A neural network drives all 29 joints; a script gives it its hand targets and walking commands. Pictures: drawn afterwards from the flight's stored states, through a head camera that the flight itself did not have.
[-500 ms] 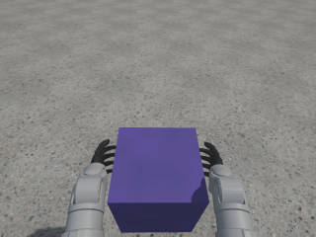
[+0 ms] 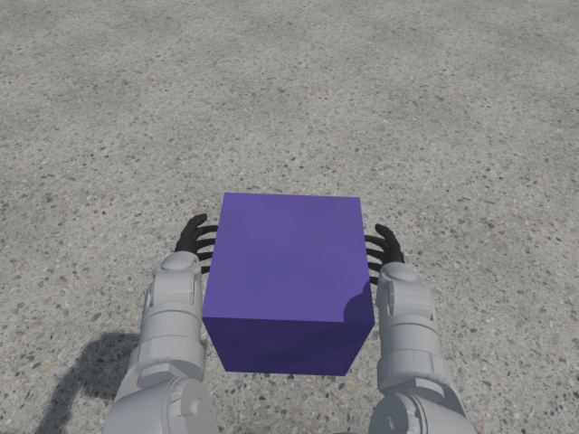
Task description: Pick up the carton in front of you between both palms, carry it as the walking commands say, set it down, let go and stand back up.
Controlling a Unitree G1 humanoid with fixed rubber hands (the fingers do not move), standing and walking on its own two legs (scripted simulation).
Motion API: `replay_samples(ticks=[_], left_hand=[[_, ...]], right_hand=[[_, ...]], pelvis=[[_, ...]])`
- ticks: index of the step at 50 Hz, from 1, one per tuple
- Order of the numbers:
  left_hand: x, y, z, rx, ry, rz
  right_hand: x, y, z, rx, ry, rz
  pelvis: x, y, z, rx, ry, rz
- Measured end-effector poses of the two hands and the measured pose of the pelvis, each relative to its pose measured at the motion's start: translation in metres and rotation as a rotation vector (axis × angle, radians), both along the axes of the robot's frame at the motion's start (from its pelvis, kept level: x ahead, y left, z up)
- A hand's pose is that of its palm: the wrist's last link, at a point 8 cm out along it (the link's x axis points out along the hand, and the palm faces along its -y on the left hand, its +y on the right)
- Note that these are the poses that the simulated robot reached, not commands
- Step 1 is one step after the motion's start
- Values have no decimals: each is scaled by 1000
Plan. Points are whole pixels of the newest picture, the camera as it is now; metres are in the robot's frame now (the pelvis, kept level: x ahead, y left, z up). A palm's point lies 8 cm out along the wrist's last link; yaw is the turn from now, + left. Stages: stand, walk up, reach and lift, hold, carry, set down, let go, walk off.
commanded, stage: set down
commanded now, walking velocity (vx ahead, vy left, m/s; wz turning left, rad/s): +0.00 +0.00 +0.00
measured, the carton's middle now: (288, 289) +0.35 -0.01 -0.06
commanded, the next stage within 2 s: none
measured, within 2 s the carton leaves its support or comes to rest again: neither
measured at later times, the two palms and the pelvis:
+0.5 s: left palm (220, 293) +0.41 +0.12 -0.19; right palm (368, 306) +0.38 -0.17 -0.19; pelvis -0.02 +0.00 -0.12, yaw +0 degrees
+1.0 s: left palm (237, 315) +0.44 +0.10 -0.35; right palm (361, 325) +0.40 -0.19 -0.35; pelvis -0.04 +0.00 -0.25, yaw +1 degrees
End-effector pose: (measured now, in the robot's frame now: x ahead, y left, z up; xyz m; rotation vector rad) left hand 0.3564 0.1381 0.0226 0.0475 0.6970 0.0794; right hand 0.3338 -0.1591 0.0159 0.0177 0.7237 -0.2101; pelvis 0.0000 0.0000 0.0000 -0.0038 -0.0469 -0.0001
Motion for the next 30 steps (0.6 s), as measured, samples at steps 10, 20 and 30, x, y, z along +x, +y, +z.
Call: replay_samples(ticks=[10, 20, 30], left_hand=[[15, -3, -115, 19, 0, -32], [42, -13, -190, -43, -73, -10], [60, -18, -233, -46, -25, -9]], right_hand=[[11, -3, -114, -35, 4, 12], [33, -13, -188, 6, -80, -45], [49, -18, -232, 12, -33, -47]], pelvis=[[-19, -6, -36, 2, 323, 5], [-20, -3, -98, 9, 609, 4], [-16, 3, -141, 6, 731, 4]])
